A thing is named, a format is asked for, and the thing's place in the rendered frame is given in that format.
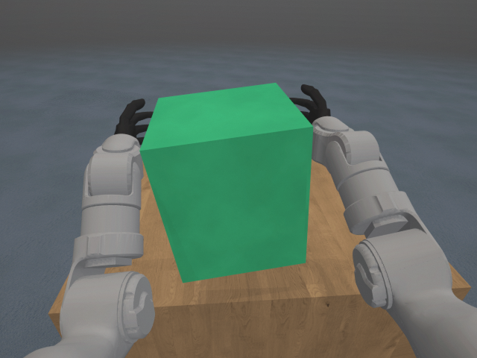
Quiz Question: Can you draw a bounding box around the robot right forearm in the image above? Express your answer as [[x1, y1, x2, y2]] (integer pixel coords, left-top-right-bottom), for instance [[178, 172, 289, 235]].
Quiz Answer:
[[312, 116, 452, 287]]

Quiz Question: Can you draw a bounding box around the pedestal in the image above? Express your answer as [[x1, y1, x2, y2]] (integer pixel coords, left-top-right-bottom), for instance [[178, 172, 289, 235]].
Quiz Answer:
[[48, 159, 471, 358]]

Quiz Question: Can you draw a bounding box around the robot right hand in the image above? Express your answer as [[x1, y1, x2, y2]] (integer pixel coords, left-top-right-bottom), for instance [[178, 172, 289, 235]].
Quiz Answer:
[[290, 84, 331, 124]]

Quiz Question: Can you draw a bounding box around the robot left forearm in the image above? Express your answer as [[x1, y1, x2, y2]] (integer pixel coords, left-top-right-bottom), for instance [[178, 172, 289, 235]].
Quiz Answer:
[[60, 134, 144, 335]]

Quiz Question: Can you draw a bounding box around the robot left hand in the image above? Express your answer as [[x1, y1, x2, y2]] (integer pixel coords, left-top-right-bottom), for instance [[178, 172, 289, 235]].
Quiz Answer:
[[114, 98, 153, 145]]

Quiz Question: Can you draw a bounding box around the carton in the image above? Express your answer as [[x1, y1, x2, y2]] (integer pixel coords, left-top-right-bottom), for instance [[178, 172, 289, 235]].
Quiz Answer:
[[139, 83, 313, 283]]

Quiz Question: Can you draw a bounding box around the left robot upper arm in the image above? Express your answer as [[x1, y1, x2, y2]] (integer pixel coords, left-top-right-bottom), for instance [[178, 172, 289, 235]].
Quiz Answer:
[[23, 271, 155, 358]]

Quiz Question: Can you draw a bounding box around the right robot upper arm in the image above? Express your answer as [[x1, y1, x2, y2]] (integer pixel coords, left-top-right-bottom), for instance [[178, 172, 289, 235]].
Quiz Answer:
[[353, 228, 477, 358]]

